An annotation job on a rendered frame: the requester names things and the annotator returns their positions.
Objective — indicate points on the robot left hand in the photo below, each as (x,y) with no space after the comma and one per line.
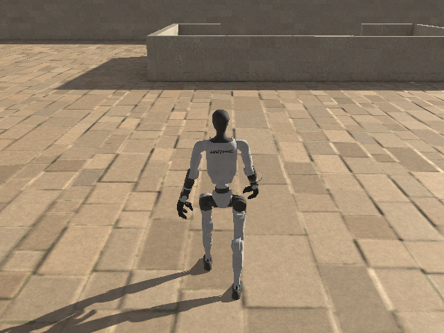
(180,208)

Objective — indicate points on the left robot thigh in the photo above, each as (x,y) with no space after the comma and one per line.
(206,204)

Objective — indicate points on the robot left forearm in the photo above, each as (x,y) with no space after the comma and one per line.
(184,195)

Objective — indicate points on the robot left upper arm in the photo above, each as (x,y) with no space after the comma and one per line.
(195,158)

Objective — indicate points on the robot right upper arm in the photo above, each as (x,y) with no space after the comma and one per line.
(243,146)

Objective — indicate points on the left robot foot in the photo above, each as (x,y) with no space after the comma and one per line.
(207,264)

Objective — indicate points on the robot right hand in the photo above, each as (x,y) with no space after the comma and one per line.
(248,189)

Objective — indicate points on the robot right forearm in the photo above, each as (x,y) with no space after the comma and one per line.
(253,180)

